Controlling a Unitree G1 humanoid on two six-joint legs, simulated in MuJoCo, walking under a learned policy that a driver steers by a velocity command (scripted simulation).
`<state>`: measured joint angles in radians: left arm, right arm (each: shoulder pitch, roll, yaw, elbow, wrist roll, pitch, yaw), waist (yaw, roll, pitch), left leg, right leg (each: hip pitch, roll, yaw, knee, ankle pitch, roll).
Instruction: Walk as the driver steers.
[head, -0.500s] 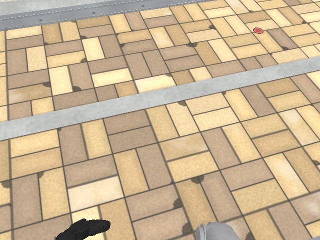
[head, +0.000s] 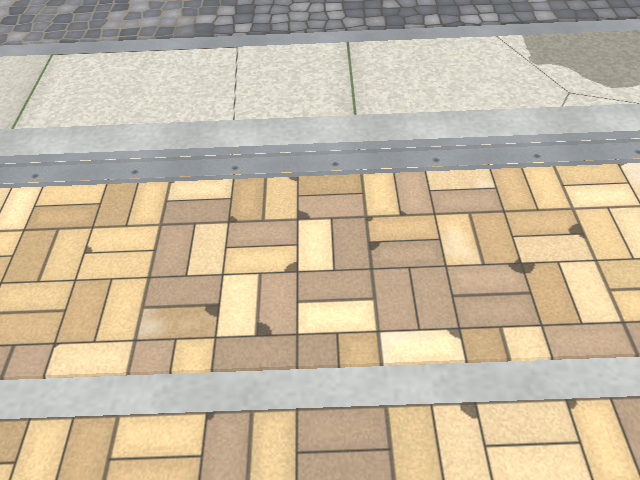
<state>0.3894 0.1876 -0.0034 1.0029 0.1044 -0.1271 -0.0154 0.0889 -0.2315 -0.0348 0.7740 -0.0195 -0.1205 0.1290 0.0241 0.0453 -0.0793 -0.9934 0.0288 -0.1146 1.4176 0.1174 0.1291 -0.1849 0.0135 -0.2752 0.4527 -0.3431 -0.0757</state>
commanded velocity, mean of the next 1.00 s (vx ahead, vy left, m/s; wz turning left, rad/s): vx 0.41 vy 0.00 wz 0.45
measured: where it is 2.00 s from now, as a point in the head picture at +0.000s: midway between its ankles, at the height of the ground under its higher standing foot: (323, 435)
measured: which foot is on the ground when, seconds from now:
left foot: up 0.00-0.26, down 0.28-0.64, up 0.66-0.98, down 1.00-1.00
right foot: down 0.00-0.28, up 0.30-0.62, down 0.64-1.00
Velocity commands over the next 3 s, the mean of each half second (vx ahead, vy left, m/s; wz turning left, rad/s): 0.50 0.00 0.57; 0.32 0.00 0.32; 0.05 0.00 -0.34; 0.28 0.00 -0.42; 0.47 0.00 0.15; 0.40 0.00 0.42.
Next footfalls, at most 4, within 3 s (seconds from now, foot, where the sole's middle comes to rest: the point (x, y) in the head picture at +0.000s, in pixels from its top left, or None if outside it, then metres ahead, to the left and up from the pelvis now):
0.28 left None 0.27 0.12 -0.77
0.64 right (368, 438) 0.63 -0.03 -0.77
1.00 left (252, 462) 0.58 0.22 -0.77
1.32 right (362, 435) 0.64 -0.02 -0.77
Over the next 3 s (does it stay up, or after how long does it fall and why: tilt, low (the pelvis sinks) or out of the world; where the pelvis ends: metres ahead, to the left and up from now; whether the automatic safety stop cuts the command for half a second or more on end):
stays up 1.11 0.12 0.01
